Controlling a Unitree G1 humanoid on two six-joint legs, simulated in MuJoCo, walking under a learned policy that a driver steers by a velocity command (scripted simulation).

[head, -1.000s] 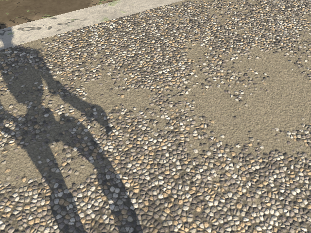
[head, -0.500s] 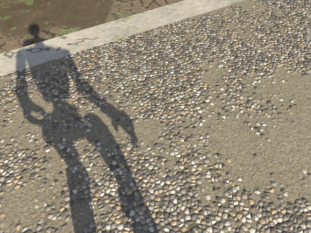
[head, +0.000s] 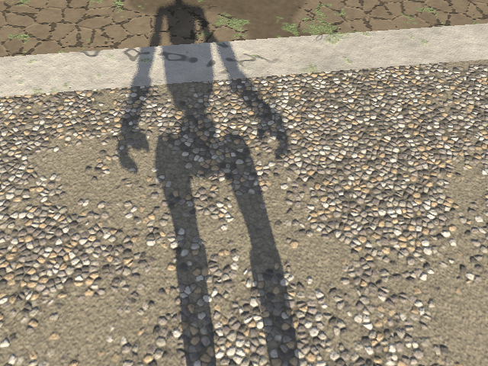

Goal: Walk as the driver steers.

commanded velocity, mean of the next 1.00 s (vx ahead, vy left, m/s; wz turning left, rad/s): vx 0.50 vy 0.00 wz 0.47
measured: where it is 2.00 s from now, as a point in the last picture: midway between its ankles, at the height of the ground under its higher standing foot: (176, 185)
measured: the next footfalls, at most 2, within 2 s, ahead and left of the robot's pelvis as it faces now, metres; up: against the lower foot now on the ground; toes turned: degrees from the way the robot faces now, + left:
right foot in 0.38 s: +0.40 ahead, -0.12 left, +0.00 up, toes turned +17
left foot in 0.90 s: +0.55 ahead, +0.24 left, +0.00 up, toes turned +30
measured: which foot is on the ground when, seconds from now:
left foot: down 0.00-0.38, up 0.40-0.88, down 0.90-1.00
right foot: up 0.00-0.36, down 0.38-0.90, up 0.92-1.00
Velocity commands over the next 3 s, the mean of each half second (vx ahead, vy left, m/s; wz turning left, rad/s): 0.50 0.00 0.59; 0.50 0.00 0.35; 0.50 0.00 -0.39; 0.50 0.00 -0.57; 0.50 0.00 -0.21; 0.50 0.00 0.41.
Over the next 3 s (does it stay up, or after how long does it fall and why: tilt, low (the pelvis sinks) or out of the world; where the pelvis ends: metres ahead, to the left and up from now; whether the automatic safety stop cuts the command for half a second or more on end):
stays up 1.47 0.22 -0.02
